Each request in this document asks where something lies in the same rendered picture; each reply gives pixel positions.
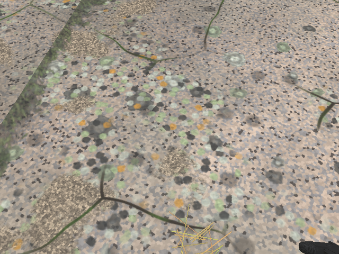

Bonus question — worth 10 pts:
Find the robot right hand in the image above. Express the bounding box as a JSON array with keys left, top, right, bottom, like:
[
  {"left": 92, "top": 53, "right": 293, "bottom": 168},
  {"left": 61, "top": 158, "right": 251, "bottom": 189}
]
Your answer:
[{"left": 299, "top": 241, "right": 339, "bottom": 254}]

